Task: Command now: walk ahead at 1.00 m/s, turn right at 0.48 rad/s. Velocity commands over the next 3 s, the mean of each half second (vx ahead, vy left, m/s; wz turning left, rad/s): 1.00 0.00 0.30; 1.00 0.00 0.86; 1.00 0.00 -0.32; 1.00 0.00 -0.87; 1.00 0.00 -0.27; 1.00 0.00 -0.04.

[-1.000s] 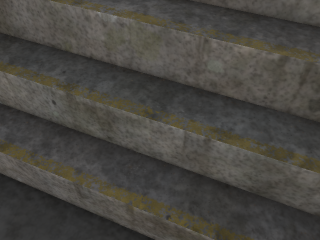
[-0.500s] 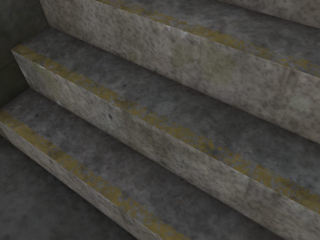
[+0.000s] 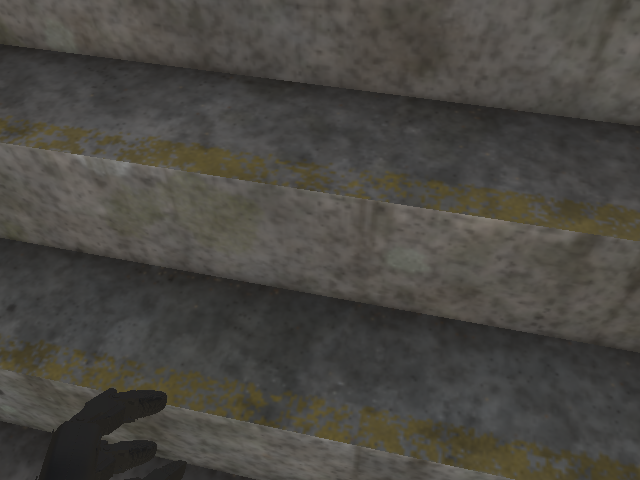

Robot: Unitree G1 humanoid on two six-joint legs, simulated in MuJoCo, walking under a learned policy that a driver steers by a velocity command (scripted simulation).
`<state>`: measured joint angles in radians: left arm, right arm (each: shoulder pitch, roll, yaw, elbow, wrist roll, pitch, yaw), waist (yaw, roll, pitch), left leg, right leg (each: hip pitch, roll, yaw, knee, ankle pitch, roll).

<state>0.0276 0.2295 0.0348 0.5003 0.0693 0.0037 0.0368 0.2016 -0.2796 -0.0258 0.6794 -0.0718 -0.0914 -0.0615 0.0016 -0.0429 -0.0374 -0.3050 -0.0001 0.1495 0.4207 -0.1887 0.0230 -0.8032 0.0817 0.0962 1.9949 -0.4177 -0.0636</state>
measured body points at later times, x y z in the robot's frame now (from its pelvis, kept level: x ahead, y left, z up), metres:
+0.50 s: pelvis +0.09 -0.11 +0.18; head +0.11 -0.14 +0.63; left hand +0.22 +0.14 +0.08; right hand +0.31 -0.34 +0.09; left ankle +0.12 +0.05 -0.27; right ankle +0.15 -0.22 -0.51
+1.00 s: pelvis +0.26 +0.04 +0.20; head +0.26 +0.04 +0.65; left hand +0.31 +0.33 +0.09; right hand +0.49 -0.18 +0.11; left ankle +0.29 +0.17 -0.51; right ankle +0.16 -0.24 -0.48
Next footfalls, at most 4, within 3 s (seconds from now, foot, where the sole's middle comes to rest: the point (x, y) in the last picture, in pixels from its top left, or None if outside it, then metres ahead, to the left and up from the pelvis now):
0.26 right None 0.19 -0.24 -0.54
1.00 left None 0.32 0.20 -0.54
1.70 right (275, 403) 0.44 0.10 -0.31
1.98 left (97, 444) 0.39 0.33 -0.33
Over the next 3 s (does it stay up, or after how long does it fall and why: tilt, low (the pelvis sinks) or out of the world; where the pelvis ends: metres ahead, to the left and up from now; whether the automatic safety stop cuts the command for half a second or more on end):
stays up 0.57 0.22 0.47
